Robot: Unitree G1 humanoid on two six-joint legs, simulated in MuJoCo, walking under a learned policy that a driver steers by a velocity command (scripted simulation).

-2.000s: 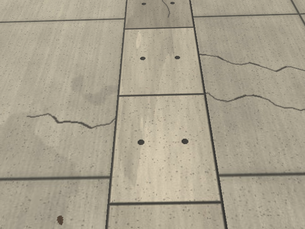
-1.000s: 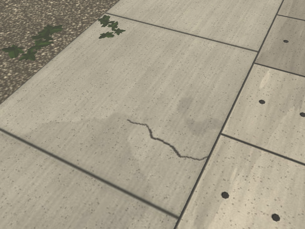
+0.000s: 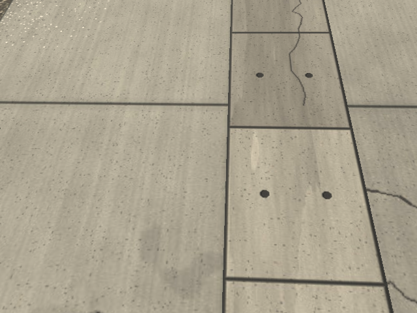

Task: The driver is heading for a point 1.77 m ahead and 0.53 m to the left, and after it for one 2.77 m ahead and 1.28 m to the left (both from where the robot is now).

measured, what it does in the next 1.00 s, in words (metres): steps on the spot, turning left: left foot, then right foot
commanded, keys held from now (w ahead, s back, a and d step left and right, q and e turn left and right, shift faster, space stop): q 0.92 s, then no key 0.08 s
